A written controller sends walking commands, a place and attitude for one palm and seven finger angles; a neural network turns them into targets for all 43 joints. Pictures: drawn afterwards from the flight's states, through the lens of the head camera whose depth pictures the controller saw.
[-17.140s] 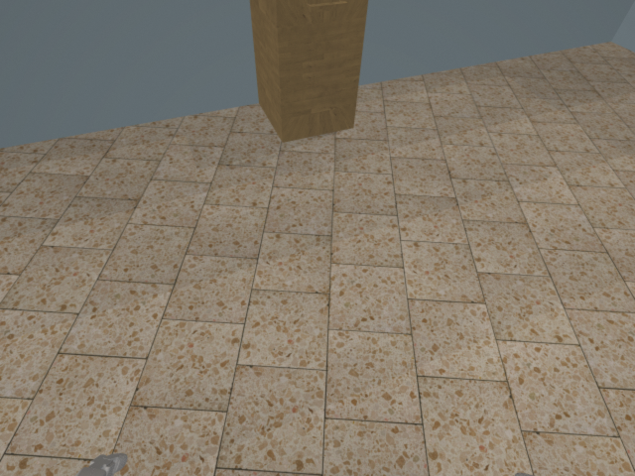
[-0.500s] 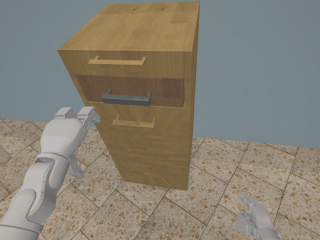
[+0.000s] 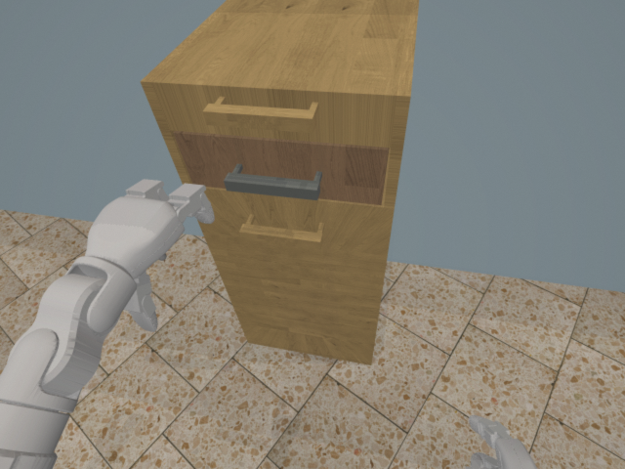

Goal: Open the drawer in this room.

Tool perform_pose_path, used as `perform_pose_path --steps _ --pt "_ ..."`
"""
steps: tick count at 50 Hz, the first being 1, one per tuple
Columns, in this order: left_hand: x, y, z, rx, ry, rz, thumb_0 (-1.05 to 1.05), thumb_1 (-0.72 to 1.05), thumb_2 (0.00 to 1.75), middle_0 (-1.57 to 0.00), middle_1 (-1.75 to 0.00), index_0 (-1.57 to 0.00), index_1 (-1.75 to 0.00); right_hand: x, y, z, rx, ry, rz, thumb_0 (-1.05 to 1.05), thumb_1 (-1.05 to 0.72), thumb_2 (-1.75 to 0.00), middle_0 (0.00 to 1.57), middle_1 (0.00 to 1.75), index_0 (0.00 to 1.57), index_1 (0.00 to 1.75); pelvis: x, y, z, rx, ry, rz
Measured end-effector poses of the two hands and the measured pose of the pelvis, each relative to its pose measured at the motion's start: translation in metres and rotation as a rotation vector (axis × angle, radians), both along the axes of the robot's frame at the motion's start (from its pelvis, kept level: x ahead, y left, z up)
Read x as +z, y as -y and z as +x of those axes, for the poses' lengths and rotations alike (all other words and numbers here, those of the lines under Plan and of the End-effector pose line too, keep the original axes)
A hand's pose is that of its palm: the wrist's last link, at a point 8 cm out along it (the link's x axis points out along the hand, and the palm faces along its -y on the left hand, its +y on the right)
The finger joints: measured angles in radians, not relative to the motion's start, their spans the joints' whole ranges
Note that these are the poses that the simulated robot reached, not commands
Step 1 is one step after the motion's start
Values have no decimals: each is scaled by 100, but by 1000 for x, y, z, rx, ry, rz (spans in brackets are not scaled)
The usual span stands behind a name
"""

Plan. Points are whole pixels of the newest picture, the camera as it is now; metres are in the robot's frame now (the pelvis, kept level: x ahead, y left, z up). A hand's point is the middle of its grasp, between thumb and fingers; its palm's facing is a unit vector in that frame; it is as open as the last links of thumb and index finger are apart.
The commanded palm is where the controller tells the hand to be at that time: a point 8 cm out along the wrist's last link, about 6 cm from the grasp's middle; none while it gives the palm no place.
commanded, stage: raise the hand with hooked fingers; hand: left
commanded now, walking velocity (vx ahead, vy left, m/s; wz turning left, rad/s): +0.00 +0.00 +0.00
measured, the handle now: (275, 179) +0.57 +0.16 +0.03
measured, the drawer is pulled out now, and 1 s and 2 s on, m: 0.00 0.00 0.00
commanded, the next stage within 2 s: move the hooked fingers above the handle in 0.10 s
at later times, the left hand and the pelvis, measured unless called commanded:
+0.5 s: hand (184, 232) +0.34 +0.21 +0.13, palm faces +0.05 -0.04 -1.00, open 13.8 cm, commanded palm +0.32 +0.22 +0.19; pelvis +0.00 -0.02 +0.00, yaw +1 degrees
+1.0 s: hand (219, 193) +0.43 +0.20 +0.13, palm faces +0.06 -0.01 -1.00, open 13.8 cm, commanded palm +0.40 +0.20 +0.17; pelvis +0.01 -0.04 +0.00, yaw +0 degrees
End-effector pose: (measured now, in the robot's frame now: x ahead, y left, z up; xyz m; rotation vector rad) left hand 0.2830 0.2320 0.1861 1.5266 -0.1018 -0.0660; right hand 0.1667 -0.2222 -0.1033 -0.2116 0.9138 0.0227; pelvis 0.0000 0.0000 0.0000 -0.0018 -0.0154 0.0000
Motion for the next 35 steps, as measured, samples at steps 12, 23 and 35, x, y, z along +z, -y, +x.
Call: perform_pose_path --steps 12,23,35 --pt "16 -20 6 154 66 -4 0 -49 30 -31 -120 -31 -120 -4 -1 8 13 -11 35 2 -91 -89 20 30 20 30 0 5 -3 12 -18 3" --pt "-5 21 28 -3 0 11 0 -49 30 -32 -120 -32 -120 4 10 19 -5 38 13 1 -91 -89 21 30 20 30 0 20 -2 11 -27 8" --pt "-9 21 70 112 -54 37 0 -49 30 -31 -120 -31 -120 -15 47 -9 -74 -86 -23 1 -91 -89 20 30 20 30 -1 32 3 15 -77 12"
